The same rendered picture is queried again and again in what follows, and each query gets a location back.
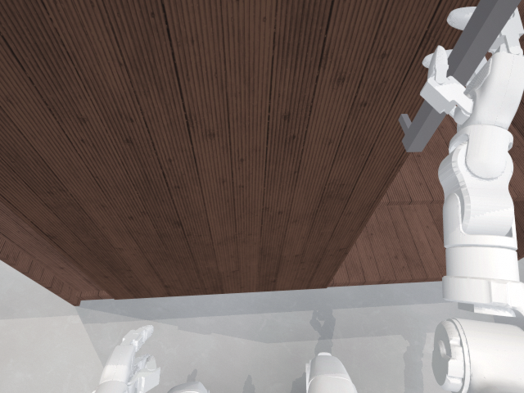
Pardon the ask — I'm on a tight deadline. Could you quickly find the robot right upper arm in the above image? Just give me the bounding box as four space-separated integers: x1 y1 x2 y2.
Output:
431 318 524 393

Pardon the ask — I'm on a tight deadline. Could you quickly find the robot right forearm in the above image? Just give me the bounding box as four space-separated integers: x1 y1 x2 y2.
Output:
438 124 524 331

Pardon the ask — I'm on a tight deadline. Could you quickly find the robot left hand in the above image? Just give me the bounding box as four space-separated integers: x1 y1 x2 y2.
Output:
99 325 160 393

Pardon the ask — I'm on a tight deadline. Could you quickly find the handle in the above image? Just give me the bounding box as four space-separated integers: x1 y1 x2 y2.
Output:
398 0 521 152

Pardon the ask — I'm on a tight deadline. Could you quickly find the wardrobe door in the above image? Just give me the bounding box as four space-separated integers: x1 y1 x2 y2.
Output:
0 0 480 300
0 202 104 292

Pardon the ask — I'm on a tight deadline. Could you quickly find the robot right hand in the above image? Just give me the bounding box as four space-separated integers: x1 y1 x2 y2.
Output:
420 7 524 132

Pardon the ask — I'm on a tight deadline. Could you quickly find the right robot thigh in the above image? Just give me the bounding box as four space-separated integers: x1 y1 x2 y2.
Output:
305 355 358 393

